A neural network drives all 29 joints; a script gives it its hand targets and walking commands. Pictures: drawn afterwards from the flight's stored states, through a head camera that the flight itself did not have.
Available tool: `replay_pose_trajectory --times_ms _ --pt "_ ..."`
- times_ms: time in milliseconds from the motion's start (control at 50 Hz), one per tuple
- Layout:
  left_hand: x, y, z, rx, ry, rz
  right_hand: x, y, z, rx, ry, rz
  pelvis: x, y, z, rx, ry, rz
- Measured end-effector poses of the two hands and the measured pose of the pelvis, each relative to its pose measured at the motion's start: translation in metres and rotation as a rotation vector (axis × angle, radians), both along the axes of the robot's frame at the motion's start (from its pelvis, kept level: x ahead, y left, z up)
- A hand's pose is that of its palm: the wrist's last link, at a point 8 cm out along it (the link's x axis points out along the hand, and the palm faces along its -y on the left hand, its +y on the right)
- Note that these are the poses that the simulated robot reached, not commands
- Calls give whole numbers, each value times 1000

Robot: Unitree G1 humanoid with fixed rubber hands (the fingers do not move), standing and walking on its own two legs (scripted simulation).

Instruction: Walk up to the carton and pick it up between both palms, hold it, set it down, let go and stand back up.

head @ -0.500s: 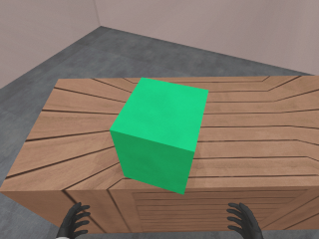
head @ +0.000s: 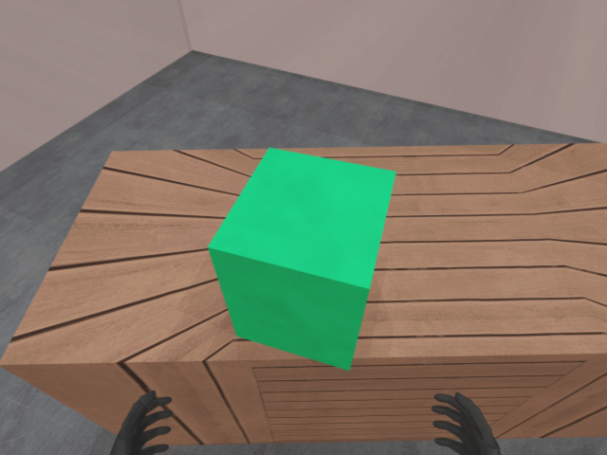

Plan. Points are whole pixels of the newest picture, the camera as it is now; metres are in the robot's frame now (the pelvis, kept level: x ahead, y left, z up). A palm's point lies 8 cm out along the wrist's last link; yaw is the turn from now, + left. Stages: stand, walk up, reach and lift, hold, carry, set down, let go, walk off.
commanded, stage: let go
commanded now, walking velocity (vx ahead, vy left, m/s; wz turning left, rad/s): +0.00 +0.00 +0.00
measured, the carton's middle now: (309, 260) +0.41 -0.03 +0.00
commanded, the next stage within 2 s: stand in 0.06 s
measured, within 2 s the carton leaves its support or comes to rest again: neither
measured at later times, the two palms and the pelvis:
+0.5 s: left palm (122, 449) +0.19 +0.24 -0.06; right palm out of the picture +0.10 -0.26 -0.09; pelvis +0.00 +0.00 +0.00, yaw +0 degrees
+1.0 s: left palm out of the picture +0.17 +0.25 -0.07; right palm out of the picture +0.09 -0.26 -0.10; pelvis +0.00 +0.00 +0.00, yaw +0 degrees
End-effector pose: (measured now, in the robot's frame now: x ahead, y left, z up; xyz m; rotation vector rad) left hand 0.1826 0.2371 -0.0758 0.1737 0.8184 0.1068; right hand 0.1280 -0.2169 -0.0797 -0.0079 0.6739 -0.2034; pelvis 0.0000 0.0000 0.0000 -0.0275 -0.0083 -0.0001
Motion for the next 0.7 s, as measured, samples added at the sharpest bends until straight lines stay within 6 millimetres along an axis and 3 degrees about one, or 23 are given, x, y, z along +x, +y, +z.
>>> replay_pose_trajectory --times_ms 100,200,380,700 --pt "-1 0 0 8 -6 -9 -3 -2 -2 -5 18 1 0 0 0 0 -1 0" --pt "7 1 8 29 -85 -33 -16 -18 -12 -50 142 -11 2 0 -1 0 -3 0" --pt "13 0 17 31 -167 -50 -22 -38 -10 -102 177 -22 3 -1 -2 0 -5 0" --pt "-2 7 5 49 -96 -36 -29 -42 -15 -107 207 -20 2 0 -2 0 -8 0"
